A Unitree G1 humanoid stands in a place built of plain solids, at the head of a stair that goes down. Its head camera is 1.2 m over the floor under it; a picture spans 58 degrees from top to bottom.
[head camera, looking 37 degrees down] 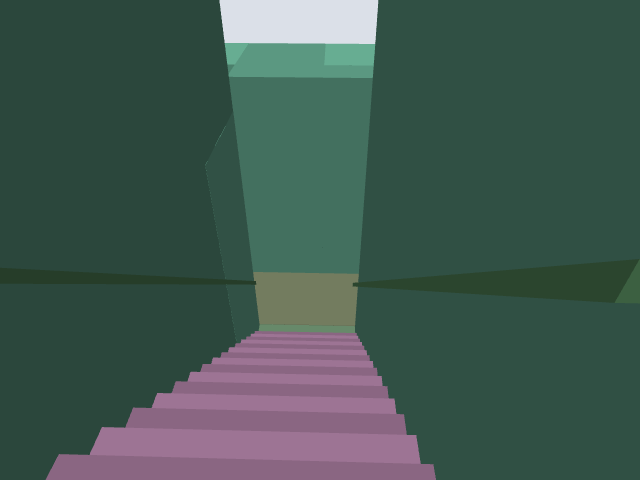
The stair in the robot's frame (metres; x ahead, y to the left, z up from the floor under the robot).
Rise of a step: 0.21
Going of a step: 0.23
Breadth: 1.40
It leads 2 degrees to the right of straight ahead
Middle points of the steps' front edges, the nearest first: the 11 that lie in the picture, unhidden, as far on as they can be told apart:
0.80 0.28 -0.42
1.03 0.28 -0.64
1.26 0.27 -0.85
1.48 0.26 -1.06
1.71 0.26 -1.27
1.94 0.25 -1.49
2.17 0.25 -1.70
2.40 0.24 -1.91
2.63 0.23 -2.12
2.86 0.23 -2.34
3.08 0.22 -2.55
